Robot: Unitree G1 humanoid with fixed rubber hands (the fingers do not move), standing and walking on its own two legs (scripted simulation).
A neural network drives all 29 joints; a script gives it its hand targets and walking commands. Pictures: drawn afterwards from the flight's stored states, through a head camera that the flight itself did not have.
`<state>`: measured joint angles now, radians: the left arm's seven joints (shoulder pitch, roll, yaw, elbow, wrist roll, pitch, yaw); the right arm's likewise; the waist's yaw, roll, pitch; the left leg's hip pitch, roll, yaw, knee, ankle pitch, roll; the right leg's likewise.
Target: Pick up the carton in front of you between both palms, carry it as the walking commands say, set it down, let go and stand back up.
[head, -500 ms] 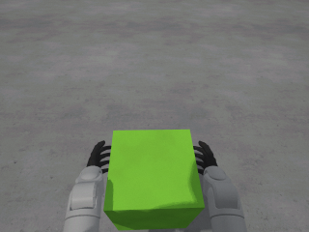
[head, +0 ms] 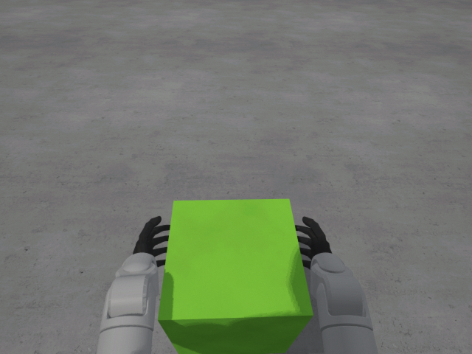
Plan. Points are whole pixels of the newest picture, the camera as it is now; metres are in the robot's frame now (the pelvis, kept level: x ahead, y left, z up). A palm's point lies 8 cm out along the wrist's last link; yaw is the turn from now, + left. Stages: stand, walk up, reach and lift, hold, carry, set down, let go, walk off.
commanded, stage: carry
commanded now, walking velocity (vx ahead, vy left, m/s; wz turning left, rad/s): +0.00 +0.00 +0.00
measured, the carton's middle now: (232, 281) +0.29 +0.00 -0.04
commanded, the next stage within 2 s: hold in 0.28 s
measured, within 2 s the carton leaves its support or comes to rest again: neither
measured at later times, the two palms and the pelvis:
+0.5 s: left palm (121, 281) +0.25 +0.18 +0.04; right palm (303, 266) +0.28 -0.12 +0.04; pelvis -0.02 +0.00 +0.01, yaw +5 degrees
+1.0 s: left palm (133, 289) +0.23 +0.15 +0.06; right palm (320, 264) +0.27 -0.14 +0.05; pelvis -0.04 -0.04 +0.01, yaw +8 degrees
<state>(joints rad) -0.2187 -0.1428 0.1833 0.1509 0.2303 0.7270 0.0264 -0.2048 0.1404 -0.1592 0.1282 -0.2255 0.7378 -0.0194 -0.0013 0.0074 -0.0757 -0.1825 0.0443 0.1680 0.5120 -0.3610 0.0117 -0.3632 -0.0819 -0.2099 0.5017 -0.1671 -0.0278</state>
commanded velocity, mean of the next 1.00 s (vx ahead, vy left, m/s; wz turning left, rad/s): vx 0.00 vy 0.00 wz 0.00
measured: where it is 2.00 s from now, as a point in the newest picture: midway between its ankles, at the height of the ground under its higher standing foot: outside the picture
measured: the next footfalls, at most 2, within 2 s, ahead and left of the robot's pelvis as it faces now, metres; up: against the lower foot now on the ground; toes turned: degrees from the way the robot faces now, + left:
none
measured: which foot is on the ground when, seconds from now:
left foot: down 0.00-1.00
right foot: down 0.00-1.00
